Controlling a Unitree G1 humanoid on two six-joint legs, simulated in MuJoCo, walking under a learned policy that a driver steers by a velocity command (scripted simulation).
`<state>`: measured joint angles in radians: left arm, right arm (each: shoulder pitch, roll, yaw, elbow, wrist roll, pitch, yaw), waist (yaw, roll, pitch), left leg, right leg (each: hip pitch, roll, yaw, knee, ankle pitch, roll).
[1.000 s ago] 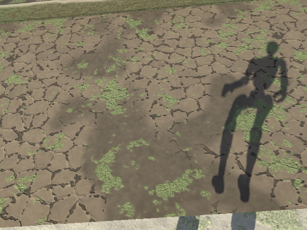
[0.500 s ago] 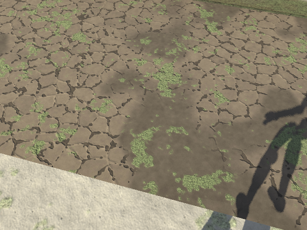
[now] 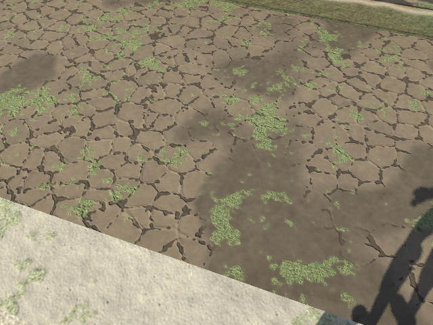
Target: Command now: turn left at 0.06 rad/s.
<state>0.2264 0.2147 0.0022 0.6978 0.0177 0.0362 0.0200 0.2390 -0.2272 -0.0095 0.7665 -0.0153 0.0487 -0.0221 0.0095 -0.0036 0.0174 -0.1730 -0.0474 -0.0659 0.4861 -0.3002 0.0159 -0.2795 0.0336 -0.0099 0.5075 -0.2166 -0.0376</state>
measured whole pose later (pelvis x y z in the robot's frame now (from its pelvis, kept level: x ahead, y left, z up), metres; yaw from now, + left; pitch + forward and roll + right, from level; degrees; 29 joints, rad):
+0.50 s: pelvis +0.02 +0.01 +0.00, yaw +0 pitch +0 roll +1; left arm 0.33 0.23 0.03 0.92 0.04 0.03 0.01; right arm 0.35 -0.21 -0.01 0.90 -0.03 0.01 -0.04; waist 0.00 -0.01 -0.03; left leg -0.12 -0.06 -0.06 0.43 -0.31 0.06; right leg -0.29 0.02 -0.01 0.59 -0.36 -0.05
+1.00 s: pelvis +0.20 +0.00 -0.01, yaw +0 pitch +0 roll +1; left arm 0.53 0.17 -0.01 0.97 0.00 -0.05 0.03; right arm 0.06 -0.19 -0.01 0.81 -0.02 0.00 0.00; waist 0.06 0.01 0.04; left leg -0.56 -0.03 0.08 0.65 -0.10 0.10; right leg 0.06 0.04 -0.03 0.38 -0.44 -0.06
